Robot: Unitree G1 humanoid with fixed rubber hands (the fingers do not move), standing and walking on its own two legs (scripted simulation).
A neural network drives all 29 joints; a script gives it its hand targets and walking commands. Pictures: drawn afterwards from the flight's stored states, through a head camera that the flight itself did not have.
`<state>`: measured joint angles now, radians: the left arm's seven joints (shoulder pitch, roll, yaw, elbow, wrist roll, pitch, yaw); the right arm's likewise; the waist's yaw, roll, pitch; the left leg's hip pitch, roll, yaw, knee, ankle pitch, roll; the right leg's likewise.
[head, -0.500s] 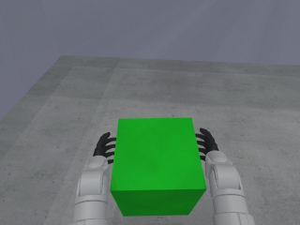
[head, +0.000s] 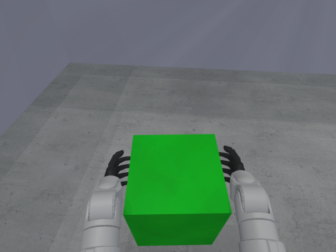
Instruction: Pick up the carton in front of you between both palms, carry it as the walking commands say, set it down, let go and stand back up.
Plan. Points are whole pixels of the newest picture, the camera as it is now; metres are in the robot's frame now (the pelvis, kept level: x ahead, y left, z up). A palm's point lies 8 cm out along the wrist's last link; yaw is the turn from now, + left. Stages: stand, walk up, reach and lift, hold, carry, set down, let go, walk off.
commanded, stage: carry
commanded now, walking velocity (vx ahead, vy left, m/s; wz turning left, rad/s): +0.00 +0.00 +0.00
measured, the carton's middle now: (174, 192) +0.29 +0.00 -0.04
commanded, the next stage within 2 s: hold in 0.30 s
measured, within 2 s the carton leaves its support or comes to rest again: neither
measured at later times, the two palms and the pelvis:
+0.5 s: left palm (107, 191) +0.26 +0.16 +0.04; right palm (235, 181) +0.27 -0.14 +0.05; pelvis -0.02 +0.00 +0.01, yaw +2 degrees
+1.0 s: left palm (125, 199) +0.31 +0.15 -0.10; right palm (225, 195) +0.31 -0.15 -0.10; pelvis -0.08 -0.01 -0.05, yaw +1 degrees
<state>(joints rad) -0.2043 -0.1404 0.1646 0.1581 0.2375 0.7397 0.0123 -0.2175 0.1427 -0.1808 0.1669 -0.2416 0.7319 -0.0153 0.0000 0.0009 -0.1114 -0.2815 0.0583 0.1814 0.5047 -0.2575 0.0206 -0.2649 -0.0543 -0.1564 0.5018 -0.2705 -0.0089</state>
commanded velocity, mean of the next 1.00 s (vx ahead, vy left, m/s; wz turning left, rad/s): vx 0.00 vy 0.00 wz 0.00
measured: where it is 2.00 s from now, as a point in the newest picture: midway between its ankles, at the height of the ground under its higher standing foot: outside the picture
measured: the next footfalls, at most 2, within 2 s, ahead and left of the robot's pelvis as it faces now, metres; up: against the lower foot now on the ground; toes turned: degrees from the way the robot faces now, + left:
none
